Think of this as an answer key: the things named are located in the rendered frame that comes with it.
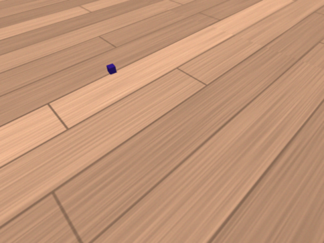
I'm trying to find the cube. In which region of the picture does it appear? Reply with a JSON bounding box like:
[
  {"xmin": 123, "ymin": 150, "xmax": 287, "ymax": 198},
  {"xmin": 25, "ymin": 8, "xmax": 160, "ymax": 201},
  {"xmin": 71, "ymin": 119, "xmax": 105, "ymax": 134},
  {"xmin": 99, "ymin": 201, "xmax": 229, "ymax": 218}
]
[{"xmin": 107, "ymin": 64, "xmax": 116, "ymax": 74}]

